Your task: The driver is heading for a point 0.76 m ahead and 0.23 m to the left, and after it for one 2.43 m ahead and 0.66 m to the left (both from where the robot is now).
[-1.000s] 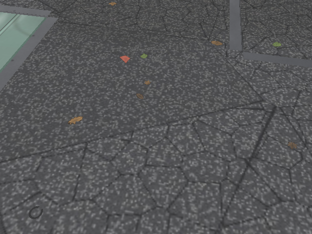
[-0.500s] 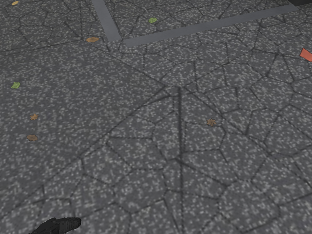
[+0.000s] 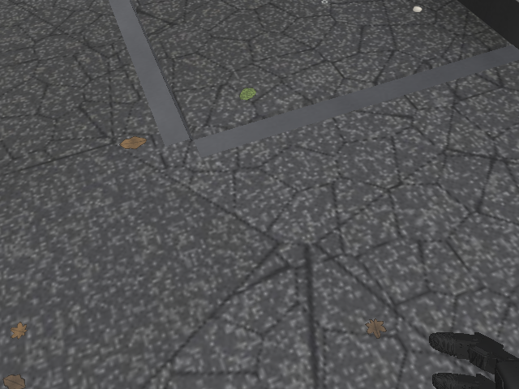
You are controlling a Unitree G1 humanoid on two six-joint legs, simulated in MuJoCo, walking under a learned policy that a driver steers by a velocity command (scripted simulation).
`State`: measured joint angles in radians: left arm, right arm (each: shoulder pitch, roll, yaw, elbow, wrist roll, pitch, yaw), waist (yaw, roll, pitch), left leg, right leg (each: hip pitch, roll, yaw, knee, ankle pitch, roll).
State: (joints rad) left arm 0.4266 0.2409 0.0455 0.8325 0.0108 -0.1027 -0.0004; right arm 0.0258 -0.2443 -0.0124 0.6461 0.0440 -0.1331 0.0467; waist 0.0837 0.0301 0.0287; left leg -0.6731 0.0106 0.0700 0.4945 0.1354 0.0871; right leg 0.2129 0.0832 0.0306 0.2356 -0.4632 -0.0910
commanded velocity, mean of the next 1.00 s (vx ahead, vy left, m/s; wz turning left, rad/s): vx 0.45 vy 0.00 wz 0.73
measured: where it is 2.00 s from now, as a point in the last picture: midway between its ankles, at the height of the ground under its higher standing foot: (250, 295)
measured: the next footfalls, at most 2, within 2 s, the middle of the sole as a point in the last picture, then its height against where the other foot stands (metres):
left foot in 0.04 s outside the picture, level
right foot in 0.46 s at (291, 297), level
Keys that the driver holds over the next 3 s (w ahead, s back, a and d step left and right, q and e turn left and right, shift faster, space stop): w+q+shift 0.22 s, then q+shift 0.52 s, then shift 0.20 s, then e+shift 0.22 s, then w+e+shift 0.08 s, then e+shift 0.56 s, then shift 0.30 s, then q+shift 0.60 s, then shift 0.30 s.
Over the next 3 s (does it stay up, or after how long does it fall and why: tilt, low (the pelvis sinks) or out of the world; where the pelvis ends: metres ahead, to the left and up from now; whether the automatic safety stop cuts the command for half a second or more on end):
stays up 0.71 0.17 0.03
